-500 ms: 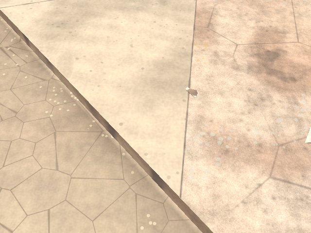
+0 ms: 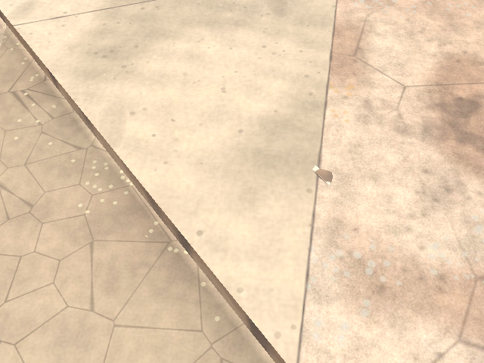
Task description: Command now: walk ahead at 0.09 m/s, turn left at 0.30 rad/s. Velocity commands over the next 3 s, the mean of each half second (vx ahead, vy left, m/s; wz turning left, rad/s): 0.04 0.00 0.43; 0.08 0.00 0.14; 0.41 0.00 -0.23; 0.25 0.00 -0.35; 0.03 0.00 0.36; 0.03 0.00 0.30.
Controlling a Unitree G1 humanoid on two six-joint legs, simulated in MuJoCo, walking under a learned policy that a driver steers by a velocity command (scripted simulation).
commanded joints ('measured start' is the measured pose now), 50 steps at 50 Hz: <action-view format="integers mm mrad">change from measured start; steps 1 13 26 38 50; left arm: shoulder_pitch -40 -112 -76 -55 -49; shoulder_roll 189 160 146 170 182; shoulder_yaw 56 71 66 46 45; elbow -54 -68 -14 26 31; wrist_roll -9 -35 -46 -15 -60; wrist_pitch -1 44 31 1 -11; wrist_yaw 30 53 40 10 20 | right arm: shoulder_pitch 97 75 -14 -78 106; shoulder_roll -89 -235 -171 -111 -75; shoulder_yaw -33 -82 -64 -33 -50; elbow -45 -153 -197 -182 -83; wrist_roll -1 -53 -11 -26 8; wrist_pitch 19 -33 -19 -20 -95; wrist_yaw -11 18 -8 5 33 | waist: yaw -10 -16 -14 -9 -59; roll -172 166 120 -183 -130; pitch -140 -62 -118 -108 41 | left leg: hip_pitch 99 271 338 225 365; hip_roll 15 265 139 -66 -55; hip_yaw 29 -400 -264 -88 2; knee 8 -633 -577 -431 -479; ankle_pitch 77 588 590 246 136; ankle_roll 10 369 289 68 158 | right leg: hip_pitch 31 -310 -101 204 -42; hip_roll -294 -3 -15 -201 -170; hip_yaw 172 125 120 291 279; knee -211 687 313 -105 -110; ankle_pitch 51 -482 -228 118 -397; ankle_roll -199 80 127 -83 -87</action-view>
